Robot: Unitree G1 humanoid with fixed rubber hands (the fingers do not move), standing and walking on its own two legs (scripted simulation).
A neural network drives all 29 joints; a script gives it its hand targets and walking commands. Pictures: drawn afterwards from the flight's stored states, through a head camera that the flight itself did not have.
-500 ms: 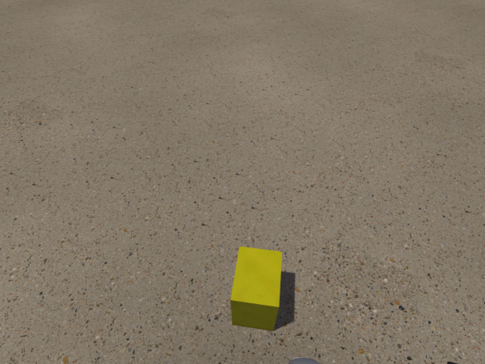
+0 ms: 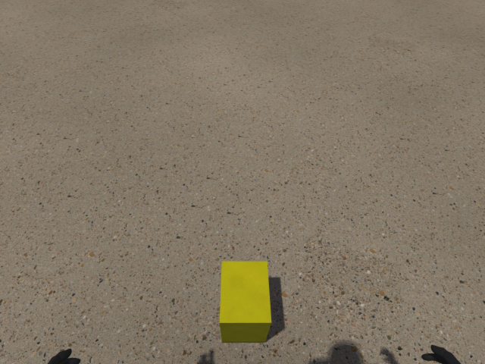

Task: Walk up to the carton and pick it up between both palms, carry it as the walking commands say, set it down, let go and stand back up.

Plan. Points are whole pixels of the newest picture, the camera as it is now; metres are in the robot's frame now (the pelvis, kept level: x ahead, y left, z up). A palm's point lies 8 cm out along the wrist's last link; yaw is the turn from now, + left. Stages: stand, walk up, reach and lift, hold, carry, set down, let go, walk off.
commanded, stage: walk up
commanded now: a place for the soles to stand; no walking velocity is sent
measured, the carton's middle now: (244, 303) +0.43 -0.01 -0.63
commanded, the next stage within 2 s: reach and lift in 1.92 s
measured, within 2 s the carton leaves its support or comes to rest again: neither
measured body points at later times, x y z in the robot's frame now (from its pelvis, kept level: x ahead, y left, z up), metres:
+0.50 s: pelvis +0.01 -0.01 +0.01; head +0.02 -0.02 +0.46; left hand +0.16 +0.30 -0.09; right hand +0.11 -0.35 -0.09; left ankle +0.00 +0.12 -0.72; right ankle +0.01 -0.13 -0.72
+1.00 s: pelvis +0.00 +0.01 +0.01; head +0.02 +0.00 +0.46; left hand +0.12 +0.33 -0.09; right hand +0.09 -0.34 -0.10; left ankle +0.00 +0.12 -0.72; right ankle +0.02 -0.13 -0.72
